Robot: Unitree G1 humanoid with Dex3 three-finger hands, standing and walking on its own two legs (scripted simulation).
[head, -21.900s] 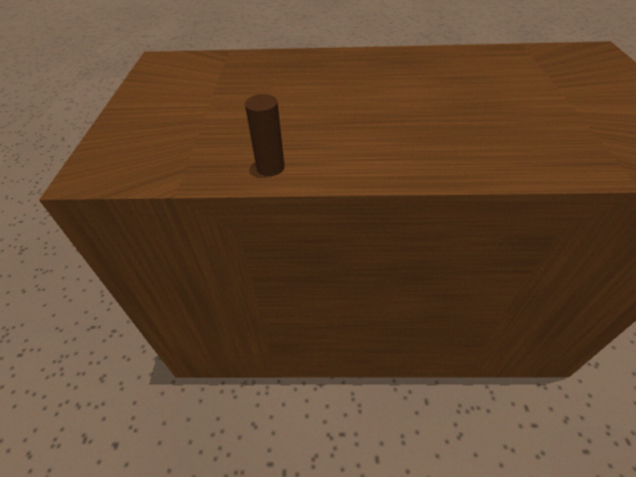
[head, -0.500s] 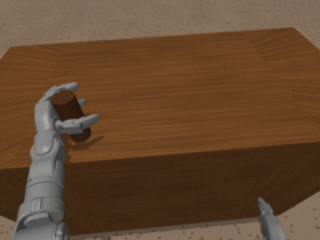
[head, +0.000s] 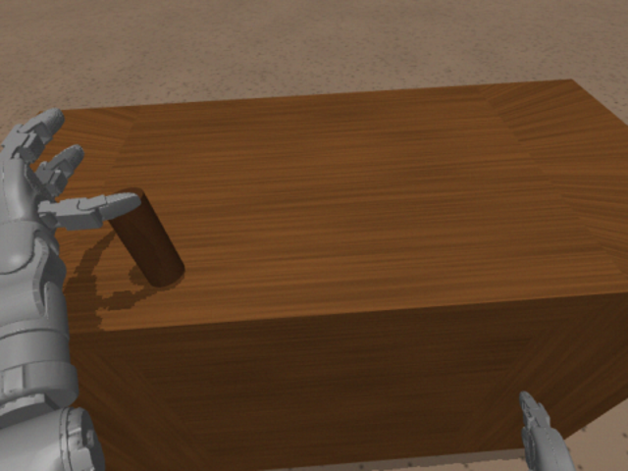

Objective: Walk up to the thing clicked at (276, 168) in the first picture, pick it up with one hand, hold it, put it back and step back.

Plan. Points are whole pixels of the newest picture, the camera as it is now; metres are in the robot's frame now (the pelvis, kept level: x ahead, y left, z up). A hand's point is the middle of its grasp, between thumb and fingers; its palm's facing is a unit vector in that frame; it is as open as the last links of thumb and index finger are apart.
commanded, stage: withdraw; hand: left
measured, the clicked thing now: (146, 239) +0.40 +0.23 +0.11
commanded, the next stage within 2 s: rise in 0.02 s
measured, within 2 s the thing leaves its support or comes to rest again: rests again in 0.28 s
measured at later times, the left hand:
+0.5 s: hand out of the picture +0.36 +0.34 +0.26, palm faces +0.47 -0.83 -0.30, open 17.4 cm
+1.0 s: hand (6, 391) +0.17 +0.24 +0.20, palm faces +0.40 -0.78 -0.48, open 17.4 cm
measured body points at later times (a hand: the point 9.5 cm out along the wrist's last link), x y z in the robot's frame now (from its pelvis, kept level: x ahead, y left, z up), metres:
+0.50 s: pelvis +0.00 +0.01 +0.01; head +0.01 -0.01 +0.46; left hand +0.33 +0.38 +0.27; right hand +0.13 -0.24 -0.08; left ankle +0.03 +0.13 -0.73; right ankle -0.04 -0.13 -0.73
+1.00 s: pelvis -0.01 -0.01 +0.01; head -0.01 -0.04 +0.46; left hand +0.14 +0.28 +0.22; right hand +0.17 -0.28 -0.08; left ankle +0.03 +0.13 -0.73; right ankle -0.04 -0.13 -0.73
